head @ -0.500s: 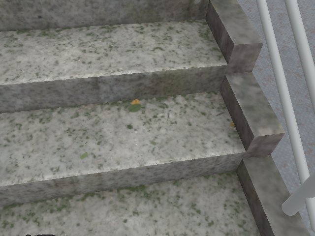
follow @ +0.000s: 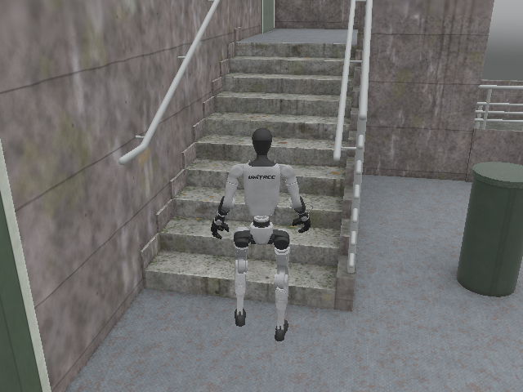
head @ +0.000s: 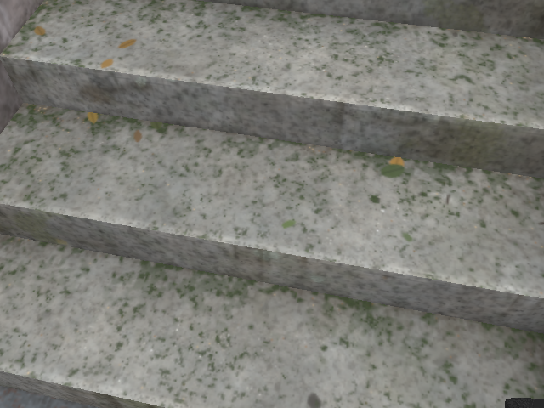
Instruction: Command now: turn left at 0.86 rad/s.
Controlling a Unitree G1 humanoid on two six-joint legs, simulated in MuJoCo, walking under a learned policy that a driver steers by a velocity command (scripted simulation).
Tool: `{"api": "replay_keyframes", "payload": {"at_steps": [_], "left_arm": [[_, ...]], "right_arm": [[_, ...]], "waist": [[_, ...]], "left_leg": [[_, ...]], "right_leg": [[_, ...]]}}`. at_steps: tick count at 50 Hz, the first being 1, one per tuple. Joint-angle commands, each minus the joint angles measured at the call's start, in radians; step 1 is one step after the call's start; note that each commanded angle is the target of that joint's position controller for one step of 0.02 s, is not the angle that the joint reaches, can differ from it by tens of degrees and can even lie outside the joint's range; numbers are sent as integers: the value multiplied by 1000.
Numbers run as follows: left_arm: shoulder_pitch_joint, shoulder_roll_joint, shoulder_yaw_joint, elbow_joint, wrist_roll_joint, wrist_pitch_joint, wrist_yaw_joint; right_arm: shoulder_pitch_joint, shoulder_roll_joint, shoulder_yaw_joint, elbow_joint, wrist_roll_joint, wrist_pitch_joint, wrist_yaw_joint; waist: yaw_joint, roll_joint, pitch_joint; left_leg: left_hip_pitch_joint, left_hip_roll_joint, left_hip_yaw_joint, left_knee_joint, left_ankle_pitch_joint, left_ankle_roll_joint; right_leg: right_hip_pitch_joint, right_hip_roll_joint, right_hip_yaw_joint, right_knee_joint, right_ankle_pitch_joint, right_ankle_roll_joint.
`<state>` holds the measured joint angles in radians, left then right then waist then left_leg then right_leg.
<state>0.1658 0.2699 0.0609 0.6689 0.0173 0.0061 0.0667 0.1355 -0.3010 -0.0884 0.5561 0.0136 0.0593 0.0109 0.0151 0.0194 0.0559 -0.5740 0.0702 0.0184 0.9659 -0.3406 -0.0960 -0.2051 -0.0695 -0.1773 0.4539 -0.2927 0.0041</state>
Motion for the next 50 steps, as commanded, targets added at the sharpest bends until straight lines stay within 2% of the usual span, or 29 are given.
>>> {"api": "replay_keyframes", "payload": {"at_steps": [1, 5, 6, 7, 8, 10, 11, 12, 15, 18, 19, 21, 24, 26, 27, 28, 29, 30, 33, 37, 41, 43, 44, 45, 46, 47, 48, 49, 50], "left_arm": [[7, 198, 60, -39, -17, -21, -9], [8, 172, 62, -8, -29, -31, -40], [9, 133, 52, -29, -5, -33, -41], [-58, 58, 20, -129, 35, -44, -37], [-3, 86, 16, -91, 62, -2, -56], [-48, 105, 19, -85, 45, -1, -77], [-55, 127, 26, -88, 47, 1, -81], [-87, 178, 55, -107, -21, -41, -58], [-76, 121, 31, -78, -17, -98, -42], [-37, 50, 4, -40, -9, -109, -56], [-1, 16, -17, -20, 65, -64, -85], [-56, 51, -7, -47, 38, -47, -90], [-27, 64, -10, -50, 22, -53, -91], [133, 67, -2, 0, 23, -61, -85], [280, 95, 9, 47, 34, -67, -78], [375, 199, 35, 52, 47, -77, -73], [312, 259, 60, 55, 32, -74, -89], [254, 200, 50, 49, 16, -76, -98], [244, 109, 23, 71, -2, -89, -81], [278, 138, 28, 103, 6, -114, -63], [443, 152, 37, 175, 22, -127, -34], [493, 123, 36, 221, 9, -113, -20], [404, 131, 34, 189, -1, -97, -23], [284, 113, 31, 153, -19, -85, -23], [261, 169, 34, 121, -36, -98, -37], [193, 296, 82, 111, -51, -122, -54], [78, 342, 110, 107, -56, -151, -70], [-54, 179, 84, 2, -69, -176, -100], [25, 8, 45, -60, -2, -177, -118]], "right_arm": [[-40, -62, -9, -89, 6, -20, 20], [98, -105, -44, -57, 6, -4, 4], [209, -212, -82, -36, 4, -13, -16], [193, -341, -92, -70, -38, -32, -24], [301, -280, -92, -37, -50, -41, -18], [143, -201, -58, -31, -48, -27, -9], [85, -176, -43, -43, -38, -24, -3], [27, -169, -39, -79, 32, -58, -23], [59, -143, -24, -55, 14, -104, -49], [99, -101, -3, -26, -14, -99, -46], [139, -118, -5, 8, -66, -87, -16], [137, -94, 2, 1, -60, -92, 13], [120, -107, 9, 4, -37, -110, 10], [97, -101, 18, 9, -35, -120, -1], [43, -69, 27, -8, -29, -134, -7], [-5, -38, 40, -58, -24, -148, -9], [7, -38, 41, -89, -49, -150, 7], [-26, -38, 43, -74, -77, -148, 5], [-41, 0, 65, -88, -111, -148, 17], [-144, 58, 97, -147, -101, -107, 13], [-443, 94, 120, -293, -90, -112, -12], [-543, 103, 142, -371, -78, -116, -18], [-470, 78, 145, -368, -62, -112, -5], [-399, 127, 159, -352, -47, -97, -1], [-195, 68, 110, -270, -39, -92, -4], [170, -1, 53, -184, -35, -79, -25], [433, -107, -5, -110, -41, -72, -43], [530, -250, -40, -32, -77, -85, -58], [355, -245, -37, -24, -43, -79, -69]], "waist": [[27, -174, -119], [-64, -108, -149], [-105, 104, -169], [-56, 377, -245], [-138, 112, -339], [-53, 60, -159], [-25, 123, -106], [-9, 119, -122], [-13, 97, -120], [-30, 155, -154], [-37, 216, -127], [-55, 187, -72], [-28, 124, -53], [61, 45, -72], [131, -28, -88], [143, -199, -112], [73, -327, -31], [61, -178, -4], [11, -57, -43], [-2, -77, -27], [113, -134, 56], [134, -143, 64], [73, -86, 34], [22, -104, -12], [-71, -137, -176], [-267, -262, -384], [-430, -209, -502], [-421, 310, -517], [-231, 579, -498]], "left_leg": [[72, -12, 65, -136, 15, 34], [377, -96, 74, -457, 144, 150], [628, 7, -131, -502, 593, 229], [727, 273, -615, -525, 899, 475], [735, 303, -570, -575, 776, 434], [485, 139, -449, -685, -64, 335], [378, 87, -438, -738, -205, 308], [328, 118, -513, -767, -304, 354], [394, 102, -455, -758, -186, 337], [322, 37, -307, -710, -63, 306], [282, -15, -277, -752, -91, 290], [257, 40, -330, -776, -122, 307], [281, 119, -356, -776, -122, 317], [286, 87, -262, -588, 298, 298], [230, 29, -152, -334, 548, 267], [3, -70, -39, -31, 496, 194], [-325, -177, -20, 109, -9, 142], [-427, -118, -87, 336, 6, 131], [-436, -42, -85, 554, 89, 102], [-500, -18, -2, 747, 19, 84], [-991, 17, -59, 1025, -319, 112], [-895, 27, -54, 772, -414, 126], [-549, 8, 83, 463, -282, 118], [-96, -16, 103, 230, -208, 136], [265, -143, 175, 291, -191, 138], [558, -153, 52, 296, -145, 166], [657, -122, -71, 132, -245, 177], [705, 92, -541, -327, -672, 152], [614, 273, -1058, -731, -881, 99]], "right_leg": [[88, -265, 102, -76, 406, -175], [-15, -212, -3, 185, 386, -50], [-276, -120, -60, 484, 110, 37], [-603, 46, 55, 774, -427, 111], [-568, 1, 193, 841, -392, 77], [-519, -32, 230, 717, -153, 47], [-467, -15, 205, 676, -97, 47], [-455, 24, 253, 667, -72, 43], [-457, 44, 256, 455, 33, 39], [-261, 87, 164, 359, 76, 55], [-221, 80, 113, 312, 41, 36], [-188, 55, 110, 245, 47, 4], [-98, 49, 110, 118, 47, -69], [62, 112, 103, -1, -1, -115], [189, 61, 218, -83, -15, -145], [315, -132, 621, -232, -237, -212], [397, -232, 969, -300, -249, -308], [377, -233, 929, -245, -251, -341], [197, -136, 695, -220, -178, -317], [43, -63, 644, -209, -11, -313], [290, -138, 757, -238, 81, -331], [245, -99, 704, -326, 210, -279], [59, -58, 604, -455, 360, -273], [-207, -25, 552, -524, 482, -234], [-248, -44, 511, -381, 1183, -236], [-184, -87, 479, -77, 1684, -202], [-140, -57, 486, 290, 1614, -138], [-380, 165, 471, 746, 766, -97], [-525, 233, 520, 1096, 166, -122]]}}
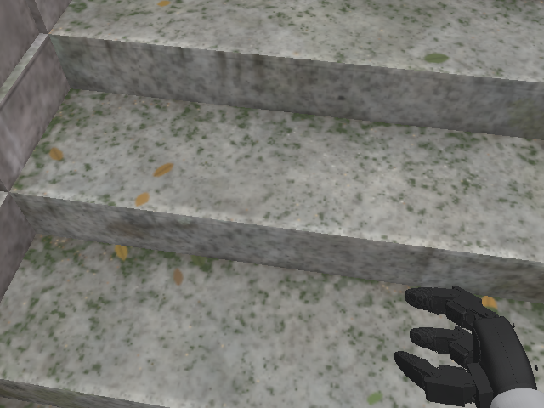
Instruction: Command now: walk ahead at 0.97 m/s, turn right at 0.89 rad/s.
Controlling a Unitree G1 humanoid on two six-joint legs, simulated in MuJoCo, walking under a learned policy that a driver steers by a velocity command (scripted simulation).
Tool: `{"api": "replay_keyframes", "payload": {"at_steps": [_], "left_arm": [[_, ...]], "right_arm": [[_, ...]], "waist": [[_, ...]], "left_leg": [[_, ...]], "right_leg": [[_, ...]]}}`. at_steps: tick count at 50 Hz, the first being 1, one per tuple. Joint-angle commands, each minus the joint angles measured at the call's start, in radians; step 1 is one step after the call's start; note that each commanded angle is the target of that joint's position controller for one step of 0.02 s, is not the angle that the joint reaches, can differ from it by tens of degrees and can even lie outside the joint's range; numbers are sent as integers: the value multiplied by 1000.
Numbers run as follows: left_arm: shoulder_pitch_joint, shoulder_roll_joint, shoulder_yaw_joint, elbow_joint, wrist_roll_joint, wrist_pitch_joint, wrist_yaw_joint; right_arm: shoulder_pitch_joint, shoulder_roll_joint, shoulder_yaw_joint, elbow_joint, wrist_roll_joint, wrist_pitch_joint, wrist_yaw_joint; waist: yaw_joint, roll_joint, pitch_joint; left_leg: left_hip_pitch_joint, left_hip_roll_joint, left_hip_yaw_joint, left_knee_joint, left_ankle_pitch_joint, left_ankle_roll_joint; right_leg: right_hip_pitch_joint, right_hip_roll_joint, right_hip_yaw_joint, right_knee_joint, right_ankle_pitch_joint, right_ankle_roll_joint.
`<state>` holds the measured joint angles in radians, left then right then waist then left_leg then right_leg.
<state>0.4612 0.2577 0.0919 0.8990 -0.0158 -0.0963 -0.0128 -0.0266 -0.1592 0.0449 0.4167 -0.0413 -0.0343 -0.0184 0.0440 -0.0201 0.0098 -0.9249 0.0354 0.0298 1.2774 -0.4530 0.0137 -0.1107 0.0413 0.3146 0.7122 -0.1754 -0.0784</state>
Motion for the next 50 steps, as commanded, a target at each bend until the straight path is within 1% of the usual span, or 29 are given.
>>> {"api": "replay_keyframes", "payload": {"at_steps": [1, 4, 7, 8, 13, 15, 17, 18, 20, 21, 22, 23, 24, 25, 26, 27, 29, 30, 34, 36, 37, 38, 40, 43, 44, 45, 46, 47, 50], "left_arm": [[-205, -40, -5, -291, 64, -65, -38], [-247, -84, -36, -309, 92, -6, -38], [-315, -180, -90, -349, 46, 51, -23], [-326, -141, -85, -343, 28, 64, -17], [-618, -123, -77, -445, 31, 112, 34], [-745, -129, -100, -494, 23, 113, 31], [-696, -89, -108, -498, 27, 120, -7], [-630, -59, -100, -445, 31, 118, -17], [-252, -33, -69, -363, 12, 133, -5], [-161, 34, -43, -334, 21, 125, -4], [-262, 82, -5, -343, 10, 102, -13], [88, 140, -33, -263, 27, 179, -28], [134, 262, 17, -170, 78, 182, -39], [0, 275, 33, -124, 62, 171, -64], [-146, 179, 1, -112, 36, 148, -92], [-208, 66, -46, -45, 77, 128, -118], [-325, -96, -106, -32, 92, 70, -144], [-301, -88, -110, 0, 88, 37, -131], [-66, 2, -121, 42, 143, 3, -90], [-59, 106, -95, -15, 114, 12, -94], [-49, 68, -73, 61, -5, 1, -2], [-123, 160, -84, -62, 79, -13, -79], [-257, 281, -34, -131, 48, -32, -118], [-238, 268, -3, -140, 20, -15, -111], [-89, 137, -15, -157, 74, 0, -96], [-105, 31, -36, -210, 107, 28, -86], [-168, 77, -27, -221, 62, 58, -90], [-287, 57, -30, -260, 38, 66, -51], [-289, 35, -64, -260, 100, 45, 11]], "right_arm": [[268, -275, -144, 64, 13, 20, -34], [237, -47, -84, 230, -11, -26, 2], [397, 22, -75, 425, -14, -74, 42], [396, 23, -72, 438, -13, -84, 49], [485, -111, -94, 518, -25, -125, 37], [560, -79, -82, 550, -16, -97, 22], [509, -118, -76, 517, 18, -75, -30], [536, -192, -88, 471, 57, -76, -56], [429, -405, -147, 381, 61, -97, -51], [383, -399, -162, 349, 94, -100, -9], [443, -285, -158, 345, 90, -101, 9], [778, -111, -105, 457, -114, -66, 200], [525, -240, -164, 353, 4, -69, 192], [405, -231, -154, 310, 57, -86, 168], [445, -210, -137, 303, 29, -94, 141], [451, -168, -107, 284, -2, -87, 92], [412, -72, -57, 290, 29, -53, 65], [379, -6, -24, 253, 46, -43, 56], [145, -93, -10, 156, 34, -40, 50], [7, -111, -9, 99, 44, -6, 53], [92, 49, 6, 187, 9, 30, -22], [169, -77, 1, 147, 47, 38, 52], [194, -172, -29, 170, 32, 73, 102], [307, -205, -47, 194, 52, 67, 75], [385, -299, -74, 226, 68, 57, 40], [512, -327, -98, 254, 10, 49, 8], [480, -292, -100, 214, -24, 12, 16], [394, -247, -86, 244, -14, -32, 37], [192, -85, -46, 307, 60, -79, 52]], "waist": [[-106, 418, -329], [-1, 67, -48], [20, 61, 41], [22, 29, 81], [-1, 44, 139], [-10, 2, 172], [39, -10, 92], [26, -15, -38], [183, 209, -295], [194, 250, -352], [118, 133, -304], [121, -87, -733], [177, 100, -346], [129, 159, -182], [32, 144, -260], [-66, 151, -265], [-209, 147, -126], [-229, 1, -103], [-98, 35, -128], [-73, -61, -136], [-72, 36, 0], [-155, -140, -121], [-197, -122, -159], [-157, -121, -190], [-42, 71, -394], [-90, 378, -527], [-170, 257, -410], [-126, 142, -190], [16, 15, -115]], "left_leg": [[808, 333, -1102, -1051, -829, -4], [524, 289, -561, -843, -313, 125], [569, 269, -241, -885, -40, 46], [566, 244, -127, -918, 44, 12], [788, 228, 122, -1081, 430, -4], [798, 176, 220, -1160, 486, -30], [685, 131, 338, -1235, 954, 4], [688, 155, 313, -1101, 1632, 34], [872, 259, 233, -653, 2208, 50], [935, 265, 181, -385, 2159, 60], [714, 127, 129, -45, 986, 19], [196, -102, -226, 643, 354, 65], [-112, -174, -453, 790, 448, 48], [-272, -192, -410, 914, 474, 36], [-280, -166, -383, 946, 417, 47], [-312, -150, -384, 966, 450, 72], [-278, -2, -238, 924, 370, 106], [-321, -14, -176, 1027, 172, 134], [-231, -3, -38, 655, 314, 60], [-107, 1, 27, 464, 275, 2], [-44, -43, 172, 482, 189, 4], [51, -18, 71, 387, 299, -11], [228, -57, 72, 106, 311, -44], [179, -152, 82, -348, 290, 56], [486, -93, -258, -335, 853, 237], [796, 151, -803, -744, 857, 511], [739, 189, -1018, -869, 298, 426], [607, 116, -875, -824, 5, 310], [340, -70, -519, -803, -10, 212]], "right_leg": [[-675, 62, 30, 1026, 146, -35], [-805, -42, -183, 1270, 181, -56], [-1044, -39, -128, 1440, 37, -92], [-1061, -35, -137, 1333, 24, -84], [-1296, 21, -297, 1462, -224, -129], [-1251, 1, -395, 1168, -272, -139], [-808, -11, -566, 773, -212, -140], [-535, 86, -686, 690, -193, -123], [-267, 108, -534, 522, -198, -129], [-163, 122, -453, 279, -203, -158], [1, 68, -152, -42, -66, -207], [543, -238, 594, -124, 853, -483], [342, -309, 687, -251, 765, -242], [146, -308, 510, -241, 655, -163], [124, -278, 395, -246, 584, -167], [9, -260, 232, -202, 662, -209], [-352, -234, -19, -255, 543, -148], [-420, -176, -112, -305, 504, -135], [-473, -21, -250, -351, 182, -81], [-436, -68, -227, -436, 365, -93], [-364, -122, -245, -547, 667, -76], [-358, -137, -268, -439, 799, -82], [-256, -267, -267, -419, 1231, -147], [207, -285, -326, -154, 1586, -114], [14, -197, -309, 101, 1315, -46], [-369, 55, -262, 483, -104, 80], [-610, 115, -20, 904, -137, 73], [-808, 93, 4, 982, -49, 77], [-712, -14, -110, 868, 13, 63]]}}
Over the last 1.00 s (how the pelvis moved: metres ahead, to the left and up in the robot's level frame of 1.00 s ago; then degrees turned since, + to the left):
0.36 0.18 0.02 -4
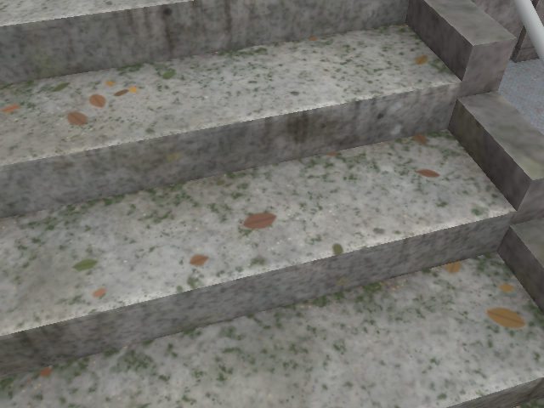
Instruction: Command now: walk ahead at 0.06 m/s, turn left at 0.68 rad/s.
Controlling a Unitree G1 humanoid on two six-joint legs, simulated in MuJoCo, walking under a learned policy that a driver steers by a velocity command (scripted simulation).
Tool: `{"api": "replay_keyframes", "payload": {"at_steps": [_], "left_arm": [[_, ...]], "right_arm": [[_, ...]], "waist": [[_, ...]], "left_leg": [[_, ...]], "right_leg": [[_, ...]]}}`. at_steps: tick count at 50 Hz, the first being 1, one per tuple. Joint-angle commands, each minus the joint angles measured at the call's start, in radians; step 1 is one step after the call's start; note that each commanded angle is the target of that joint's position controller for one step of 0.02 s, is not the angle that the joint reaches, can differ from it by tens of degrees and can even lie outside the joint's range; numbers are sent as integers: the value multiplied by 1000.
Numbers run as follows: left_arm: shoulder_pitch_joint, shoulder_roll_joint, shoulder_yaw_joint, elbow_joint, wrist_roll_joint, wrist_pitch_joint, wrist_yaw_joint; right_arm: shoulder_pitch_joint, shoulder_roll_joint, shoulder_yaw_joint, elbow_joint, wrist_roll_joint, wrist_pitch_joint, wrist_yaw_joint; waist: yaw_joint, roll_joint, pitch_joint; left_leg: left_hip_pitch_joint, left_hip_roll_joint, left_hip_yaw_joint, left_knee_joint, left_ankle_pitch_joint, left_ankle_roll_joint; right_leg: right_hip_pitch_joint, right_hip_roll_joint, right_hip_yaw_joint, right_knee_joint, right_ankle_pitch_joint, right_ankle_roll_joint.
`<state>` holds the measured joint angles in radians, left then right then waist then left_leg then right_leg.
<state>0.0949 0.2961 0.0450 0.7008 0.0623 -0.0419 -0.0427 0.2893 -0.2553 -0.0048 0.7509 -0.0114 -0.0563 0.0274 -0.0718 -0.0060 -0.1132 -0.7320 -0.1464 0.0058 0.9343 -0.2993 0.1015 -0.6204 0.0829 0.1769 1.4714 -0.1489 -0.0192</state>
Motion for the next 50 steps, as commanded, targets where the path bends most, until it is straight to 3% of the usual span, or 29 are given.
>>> {"api": "replay_keyframes", "payload": {"at_steps": [1, 2, 5, 7, 8, 10, 12, 16, 20, 22, 24, 25, 26, 27, 28, 30, 31, 32, 34, 37, 39, 41, 44, 45, 46, 47, 48, 49, 50], "left_arm": [[80, -1, -22, -58, 11, -21, 56], [66, 19, -16, -53, 3, -28, 66], [-74, 50, 3, -90, -20, -33, 69], [-74, 42, 5, -115, -19, -26, 77], [-129, 32, 7, -141, -34, -21, 81], [-132, 8, -2, -156, -18, -20, 100], [-90, 30, 6, -157, -11, -27, 115], [-117, 2, 3, -178, -23, -33, 92], [-119, -20, -7, -222, -43, -26, 72], [-90, -16, -7, -223, -48, -34, 78], [-31, -7, 5, -209, -57, -47, 65], [33, 5, 15, -182, -51, -55, 58], [113, 93, 38, -177, -46, -62, 72], [181, 123, 55, -141, 23, -71, 86], [96, 78, 36, -130, 10, -74, 74], [46, -53, -24, -124, -21, -75, 48], [102, -62, -29, -103, -20, -74, 60], [180, -57, -31, -64, -3, -55, 63], [282, -14, -22, -20, -3, -57, 56], [406, -65, -40, 74, 31, -55, 14], [509, -45, -35, 157, 38, -40, 2], [547, -89, -53, 220, 55, -35, -3], [556, -160, -75, 315, 80, -34, 6], [508, -113, -46, 285, -59, -76, 47], [487, -114, -57, 296, -79, -94, 71], [547, -173, -102, 339, 67, -69, 8], [477, -144, -89, 307, 23, -50, -26], [521, -115, -82, 352, 19, -46, -48], [485, -37, -64, 318, -21, -63, -47]], "right_arm": [[-153, 31, 9, -33, 34, -68, 0], [-141, 15, 6, -44, 33, -73, -6], [-38, -95, -31, -46, -12, -61, -29], [-5, -118, -40, -58, -3, -49, -21], [67, -101, -37, -43, -14, -45, -11], [114, -94, -36, -56, -21, -40, -10], [36, -90, -31, -119, 0, -58, -5], [-15, -84, -23, -172, 5, -65, -15], [-3, -97, -46, -185, -1, -63, -1], [-15, -112, -61, -173, 7, -47, 4], [-47, -113, -68, -154, 17, -14, 5], [45, -82, -62, -118, 10, 2, 8], [88, 4, -39, -164, -14, 2, 9], [21, -54, -42, -141, -54, -9, 21], [-27, -43, -35, -109, -46, -11, 18], [-48, -23, -16, -57, -31, -9, -10], [-102, -4, -2, -61, -39, -7, -3], [-192, 18, 8, -86, -27, -5, 5], [-222, 1, 9, -65, -15, -11, 24], [-277, 10, 8, -51, -25, -33, 32], [-301, 17, 10, -40, -22, -26, 44], [-357, 50, 21, -77, -17, -28, 31], [-469, 126, 58, -140, -15, -6, 16], [-456, 132, 39, -214, -28, 28, -11], [-453, 119, 46, -212, -20, 44, -21], [-642, 162, 97, -248, -47, 65, 21], [-657, 188, 106, -263, -75, 95, 46], [-723, 161, 112, -262, -48, 109, 53], [-618, 83, 81, -205, -40, 99, 65]], "waist": [[129, 35, -2], [109, 33, -29], [51, 36, -49], [51, 97, -30], [17, 86, -35], [4, 100, -46], [47, 131, -22], [64, 101, 28], [44, 137, 1], [42, 128, -11], [75, 95, -14], [58, 5, -102], [43, -284, -167], [113, -126, 0], [91, -136, 64], [71, -98, 56], [95, -67, 53], [139, -45, 27], [182, -123, 83], [193, -140, 115], [195, -190, 125], [184, -110, 135], [155, -105, 144], [75, -12, 324], [85, 33, 323], [128, -81, -7], [83, -114, 52], [104, -114, 92], [59, -171, 39]], "left_leg": [[148, 96, -486, -492, -103, 116], [210, 96, -462, -501, -46, 104], [297, 128, -502, -532, 41, 123], [337, 161, -554, -560, 0, 152], [376, 178, -612, -568, -43, 147], [444, 204, -676, -561, -73, 150], [437, 207, -683, -582, -74, 130], [388, 134, -644, -582, -88, 101], [430, 151, -691, -495, 252, 140], [499, 163, -746, -461, 327, 141], [427, 107, -763, -432, 167, 100], [304, 18, -669, -304, -212, 36], [-93, -126, -437, 4, -378, -87], [-318, -41, -397, 271, -209, -102], [-419, 4, -355, 485, -66, -91], [-464, 59, -261, 640, 123, -100], [-443, 83, -179, 675, 105, -111], [-464, 71, -133, 674, 85, -127], [-525, 83, -108, 705, 113, -123], [-655, 110, -127, 698, 315, -69], [-761, 94, -55, 985, 216, -30], [-941, 116, -101, 1098, 121, 23], [-1026, 185, -44, 1101, 12, 79], [-764, 226, 54, 971, -104, -19], [-604, 225, 98, 819, -38, -58], [-560, 275, 31, 700, 217, 23], [-390, 253, 101, 554, 83, 34], [-260, 212, 57, 495, -163, 42], [-194, 168, 147, 470, -209, 23]], "right_leg": [[-186, -57, 22, 85, -67, 14], [-194, -60, 2, 43, -88, 41], [-213, -62, -31, -87, -125, 120], [-254, -57, -56, -92, -221, 134], [-291, -48, -55, -90, -262, 141], [-350, -58, -29, -29, -224, 149], [-279, -77, -12, -31, -167, 154], [-116, -66, -58, -335, -155, 155], [50, -30, -86, -583, -191, 150], [127, -33, -73, -800, -178, 134], [367, -55, -89, -1102, 75, 73], [598, -157, -20, -1077, 68, -8], [840, -462, 387, -1056, 16, -327], [735, -513, 574, -1188, -465, -346], [610, -478, 553, -1229, -755, -292], [558, -386, 295, -1208, -585, -173], [525, -344, 207, -1213, -516, -161], [532, -305, 154, -1192, -455, -172], [515, -295, 116, -1215, -437, -199], [566, -319, 82, -1212, -177, -244], [583, -348, 54, -1188, 132, -310], [700, -413, 58, -1176, 316, -311], [740, -419, 6, -1244, 358, -264], [475, -336, -51, -1314, 195, -183], [354, -294, -55, -1360, 183, -183], [444, -356, -16, -1332, 136, -190], [327, -342, -68, -1414, 151, -219], [226, -352, -70, -1440, 219, -200], [349, -337, -110, -1376, 487, -196]]}}
Over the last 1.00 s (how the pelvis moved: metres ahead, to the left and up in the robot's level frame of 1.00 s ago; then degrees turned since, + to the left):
0.61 0.00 0.36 -19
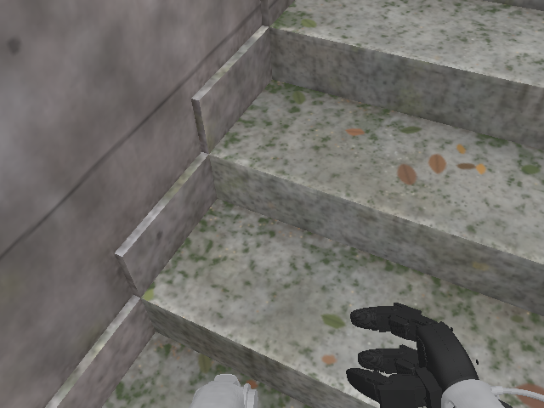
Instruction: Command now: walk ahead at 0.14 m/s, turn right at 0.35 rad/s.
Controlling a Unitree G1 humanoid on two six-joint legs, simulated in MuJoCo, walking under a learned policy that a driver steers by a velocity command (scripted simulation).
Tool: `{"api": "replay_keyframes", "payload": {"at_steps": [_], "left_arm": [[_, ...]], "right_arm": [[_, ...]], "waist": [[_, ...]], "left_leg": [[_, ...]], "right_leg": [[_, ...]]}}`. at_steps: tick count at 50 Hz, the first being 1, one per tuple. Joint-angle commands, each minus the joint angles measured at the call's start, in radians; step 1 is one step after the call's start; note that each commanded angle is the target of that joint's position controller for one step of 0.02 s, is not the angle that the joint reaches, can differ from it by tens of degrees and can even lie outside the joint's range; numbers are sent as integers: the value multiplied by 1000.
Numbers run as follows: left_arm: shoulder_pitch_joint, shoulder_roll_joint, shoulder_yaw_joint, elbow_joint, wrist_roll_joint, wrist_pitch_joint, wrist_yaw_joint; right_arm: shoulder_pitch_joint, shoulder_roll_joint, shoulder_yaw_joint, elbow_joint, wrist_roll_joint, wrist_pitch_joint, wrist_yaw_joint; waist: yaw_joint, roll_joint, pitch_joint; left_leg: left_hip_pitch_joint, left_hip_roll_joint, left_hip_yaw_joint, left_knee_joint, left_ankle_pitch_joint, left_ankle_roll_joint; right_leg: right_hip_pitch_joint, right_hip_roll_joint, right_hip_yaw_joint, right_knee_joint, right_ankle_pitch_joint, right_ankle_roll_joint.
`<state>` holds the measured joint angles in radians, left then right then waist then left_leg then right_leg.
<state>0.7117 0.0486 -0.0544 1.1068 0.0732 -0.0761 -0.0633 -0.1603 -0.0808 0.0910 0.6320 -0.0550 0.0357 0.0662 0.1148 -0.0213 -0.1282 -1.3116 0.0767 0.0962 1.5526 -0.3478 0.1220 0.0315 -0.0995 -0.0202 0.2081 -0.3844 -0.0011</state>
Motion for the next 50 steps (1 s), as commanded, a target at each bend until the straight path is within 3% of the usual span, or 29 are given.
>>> {"api": "replay_keyframes", "payload": {"at_steps": [1, 2, 3, 4, 5, 6, 7, 9, 11, 12, 15, 16, 18, 19, 21, 23, 25, 26, 28, 29, 30, 32, 34, 35, 37, 42, 46, 48, 50], "left_arm": [[-146, 274, 48, -100, -33, -34, -25], [-162, 314, 71, -123, -60, -42, -17], [-161, 340, 91, -135, -55, -45, -9], [-122, 168, 56, -199, -18, -70, -5], [-85, 88, 39, -231, -28, -65, -11], [-215, 133, 86, -212, -91, -43, -10], [-287, 149, 118, -216, -93, -43, 4], [-327, 70, 106, -188, -52, -51, 47], [-382, 36, 97, -197, -32, -16, 42], [-394, 21, 90, -202, -37, -6, 33], [-553, 108, 87, -288, -66, -11, 20], [-594, 123, 79, -323, -69, -4, 2], [-667, 201, 89, -334, -64, 12, -30], [-620, 211, 89, -334, -61, 14, -40], [-646, 221, 81, -349, -68, 6, -40], [-670, 229, 74, -379, -57, 9, -49], [-634, 263, 102, -376, -55, 2, -44], [-663, 252, 105, -381, -49, 12, -42], [-617, 293, 137, -356, -40, 4, -15], [-575, 401, 171, -334, -47, -11, 21], [-482, 462, 179, -347, -94, -29, 37], [-522, 442, 201, -315, -57, -84, 53], [-573, 396, 192, -339, -75, -63, 70], [-598, 373, 182, -360, -66, -49, 70], [-609, 330, 166, -398, -41, -34, 69], [-564, 356, 169, -478, -12, -30, 66], [-660, 348, 145, -590, -34, -35, 68], [-632, 364, 145, -593, -49, -6, 61], [-593, 258, 90, -547, -92, 27, 11]], "right_arm": [[-111, -138, -29, -39, 20, -9, 19], [-57, -173, -53, -12, 42, -34, -4], [43, -208, -75, 19, 51, -63, -30], [225, -196, -72, 35, 39, -93, -57], [557, -267, -93, 88, -12, -85, -74], [594, -319, -123, 153, -31, -121, -73], [488, -343, -133, 174, 0, -157, -81], [259, -172, -108, 200, 50, -175, -84], [109, -40, -92, 202, 28, -160, -88], [81, -48, -106, 205, 30, -163, -104], [99, -128, -152, 226, 5, -197, -121], [57, -204, -177, 211, 24, -207, -121], [19, -259, -196, 171, 50, -246, -124], [-32, -274, -197, 161, 20, -253, -122], [29, -279, -200, 156, -19, -244, -135], [108, -302, -208, 159, -12, -234, -136], [119, -337, -218, 146, -12, -202, -129], [148, -340, -216, 167, 10, -194, -122], [266, -261, -199, 169, 39, -167, -115], [273, -178, -182, 102, 44, -162, -122], [138, -158, -170, -23, 33, -183, -125], [48, -209, -172, -37, 50, -178, -112], [113, -255, -185, -45, 37, -173, -111], [122, -243, -179, -59, 32, -175, -112], [137, -239, -172, -101, 35, -176, -104], [297, -237, -154, -140, 57, -132, -78], [460, -240, -148, -107, 34, -109, -50], [485, -228, -141, -81, 60, -92, -1], [467, -174, -114, -50, 68, -90, 41]], "waist": [[-139, -154, 1], [-176, -181, -14], [-191, -201, -105], [-232, 96, -413], [-285, 341, -679], [-310, 308, -449], [-262, 253, -214], [-146, 63, -91], [-64, 39, -47], [-49, 52, -31], [-57, 36, -38], [-40, 25, -8], [-66, 80, 34], [-43, 94, 17], [-75, 24, 38], [-115, 39, 79], [-109, 51, 98], [-99, 54, 107], [-132, -74, 70], [-170, -262, 3], [-88, -389, -37], [-80, -177, -4], [-109, -53, -15], [-131, -8, -5], [-142, 19, -4], [-156, -33, 3], [-174, -59, 62], [-118, -58, 67], [-112, 42, 42]], "left_leg": [[462, -80, 63, -286, -94, -4], [574, -117, 57, -450, -26, 16], [835, -116, 25, -504, 103, 62], [1411, 106, -333, -578, 496, 223], [1675, 392, -846, -884, 664, 364], [1361, 438, -974, -982, 548, 347], [1066, 393, -843, -1013, 221, 250], [837, 315, -494, -939, 50, 159], [726, 310, -373, -1020, 135, 127], [722, 297, -297, -1048, 170, 116], [773, 308, -156, -1177, 142, 90], [781, 274, -33, -1274, 140, 68], [811, 222, 74, -1345, 192, 23], [843, 254, 107, -1314, 226, 28], [1016, 258, 154, -1285, 289, 47], [1180, 290, 154, -1271, 393, 82], [1228, 301, 183, -1259, 350, 86], [1256, 314, 180, -1247, 251, 69], [1290, 254, 222, -1088, 117, 1], [1173, 108, 300, -870, -34, -105], [834, -82, 174, -678, -319, -200], [616, -54, -132, -473, -211, -211], [582, -56, -246, -295, -178, -202], [610, -54, -261, -260, -141, -197], [624, -72, -247, -263, -77, -199], [723, -111, -226, -314, 15, -237], [991, -63, -202, -627, 1, -222], [1080, -65, -146, -831, 47, -215], [1183, -48, -158, -1137, 245, -165]], "right_leg": [[-181, -171, 95, -60, 1036, -206], [-79, -150, 65, 49, 1381, -156], [-130, -143, 54, 196, 1556, -98], [-556, -13, 97, 562, 1097, -34], [-706, 184, 183, 839, 40, -19], [-776, 141, 282, 1376, 89, 10], [-878, 99, 269, 1552, 139, 24], [-871, 13, 172, 1572, 147, 16], [-841, -14, 155, 1535, 59, -24], [-843, -15, 144, 1498, 42, -33], [-797, -66, 147, 1318, 66, 18], [-701, -72, 62, 1073, -7, 35], [-559, -52, 10, 959, 10, 37], [-500, -64, 44, 990, 99, 26], [-561, -57, 60, 918, 85, 15], [-606, -56, 50, 780, -11, -3], [-532, -37, 2, 623, 43, -23], [-491, -31, -16, 512, 116, -49], [-363, 43, -21, 293, 284, -146], [-225, -70, 198, 278, 880, -280], [-47, -175, 590, 169, 761, -445], [-10, -120, 519, 142, 346, -328], [-47, -146, 536, 119, 411, -347], [-105, -139, 522, 107, 436, -346], [-166, -112, 487, 113, 468, -336], [-263, -39, 494, 162, 493, -308], [-396, 2, 434, 209, 543, -224], [-358, -24, 472, 249, 607, -221], [-352, 36, 447, 329, 361, -143]]}}
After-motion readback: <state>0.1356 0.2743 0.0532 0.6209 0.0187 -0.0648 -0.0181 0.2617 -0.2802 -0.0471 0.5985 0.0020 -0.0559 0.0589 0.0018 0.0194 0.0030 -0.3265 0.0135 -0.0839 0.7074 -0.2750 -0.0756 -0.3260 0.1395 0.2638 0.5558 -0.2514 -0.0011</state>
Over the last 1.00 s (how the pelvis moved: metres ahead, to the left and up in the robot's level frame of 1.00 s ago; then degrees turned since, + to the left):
0.24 0.06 0.06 33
